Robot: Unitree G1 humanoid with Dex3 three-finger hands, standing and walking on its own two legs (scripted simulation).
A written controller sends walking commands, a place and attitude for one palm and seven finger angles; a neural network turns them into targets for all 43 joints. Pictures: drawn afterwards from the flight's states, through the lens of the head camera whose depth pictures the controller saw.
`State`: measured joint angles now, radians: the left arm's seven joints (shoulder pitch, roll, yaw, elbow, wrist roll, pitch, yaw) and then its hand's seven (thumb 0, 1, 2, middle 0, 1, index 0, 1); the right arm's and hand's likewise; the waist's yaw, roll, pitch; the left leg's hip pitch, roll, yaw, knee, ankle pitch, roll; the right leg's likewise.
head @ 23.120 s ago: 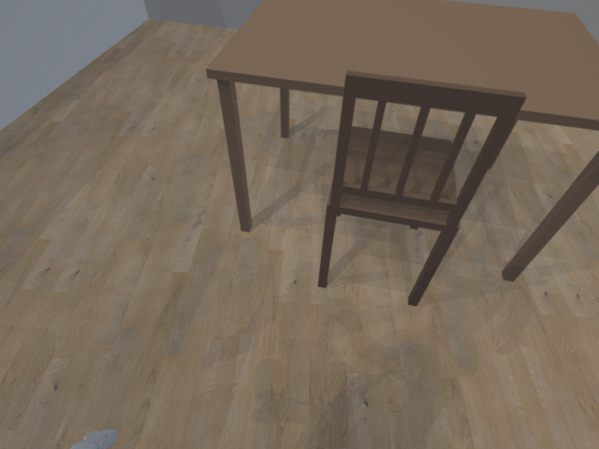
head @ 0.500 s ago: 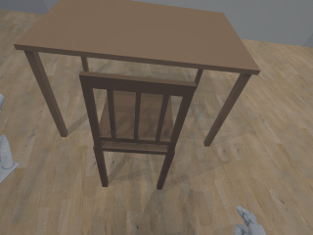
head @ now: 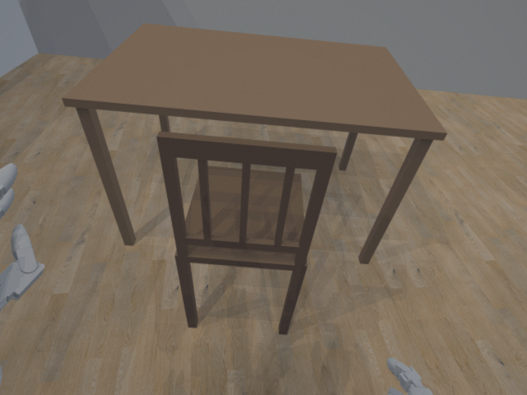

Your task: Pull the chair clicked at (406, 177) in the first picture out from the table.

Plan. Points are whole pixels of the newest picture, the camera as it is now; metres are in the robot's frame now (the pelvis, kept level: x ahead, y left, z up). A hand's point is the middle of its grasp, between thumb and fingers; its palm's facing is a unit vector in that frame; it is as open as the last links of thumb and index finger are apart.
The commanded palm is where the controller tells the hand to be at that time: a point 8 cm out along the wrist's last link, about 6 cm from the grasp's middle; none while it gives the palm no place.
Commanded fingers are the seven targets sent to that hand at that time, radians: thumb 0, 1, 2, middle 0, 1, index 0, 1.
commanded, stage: let the arm hang, fingers relaxed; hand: left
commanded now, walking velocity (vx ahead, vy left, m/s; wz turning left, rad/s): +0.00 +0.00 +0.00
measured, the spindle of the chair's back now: (244, 205) +0.57 +0.07 -0.07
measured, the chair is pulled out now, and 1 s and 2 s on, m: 0.16 0.16 0.16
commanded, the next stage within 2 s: look to check the result in 1.08 s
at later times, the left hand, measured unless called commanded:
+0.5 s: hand out of the picture -0.03 +0.20 -0.16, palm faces +0.00 -0.98 -0.20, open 7.1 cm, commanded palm none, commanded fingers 0.00 0.90 0.90 -0.20 -0.30 -0.20 -0.30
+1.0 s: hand out of the picture +0.04 +0.16 -0.16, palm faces -0.01 -0.98 -0.17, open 7.3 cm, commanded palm none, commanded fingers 0.00 0.90 0.90 -0.20 -0.30 -0.20 -0.30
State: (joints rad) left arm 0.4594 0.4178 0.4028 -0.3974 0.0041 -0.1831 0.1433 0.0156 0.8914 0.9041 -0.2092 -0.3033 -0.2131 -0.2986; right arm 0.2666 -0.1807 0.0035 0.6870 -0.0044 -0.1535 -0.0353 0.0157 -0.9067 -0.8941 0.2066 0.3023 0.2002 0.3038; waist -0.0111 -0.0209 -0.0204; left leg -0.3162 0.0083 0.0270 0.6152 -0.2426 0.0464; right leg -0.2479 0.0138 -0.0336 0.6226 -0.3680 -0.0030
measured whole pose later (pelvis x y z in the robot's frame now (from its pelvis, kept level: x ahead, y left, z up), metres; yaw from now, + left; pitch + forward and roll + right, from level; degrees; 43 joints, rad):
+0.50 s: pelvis +0.04 +0.01 +0.01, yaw +0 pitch +0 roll -1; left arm 0.40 0.20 -0.01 1.11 0.01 0.02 0.04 0.00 0.96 0.90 -0.20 -0.30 -0.20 -0.30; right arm 0.35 -0.14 0.00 1.08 -0.01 0.00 -0.03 0.01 -0.91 -0.89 0.20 0.30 0.20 0.30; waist 0.00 -0.02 0.05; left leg -0.24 -0.04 0.04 0.44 -0.20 0.07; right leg -0.15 -0.03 -0.03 0.39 -0.24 0.03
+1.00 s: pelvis +0.05 +0.01 +0.02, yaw -1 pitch -1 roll +0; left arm 0.30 0.13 -0.03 1.14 0.01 0.00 0.05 0.02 0.93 0.90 -0.20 -0.30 -0.20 -0.30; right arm 0.31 -0.12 -0.01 1.14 -0.02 -0.01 -0.03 0.01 -0.92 -0.89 0.20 0.30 0.20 0.30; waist -0.02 0.00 0.01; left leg -0.18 -0.03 0.06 0.40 -0.20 0.06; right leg -0.11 -0.03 -0.01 0.38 -0.26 0.02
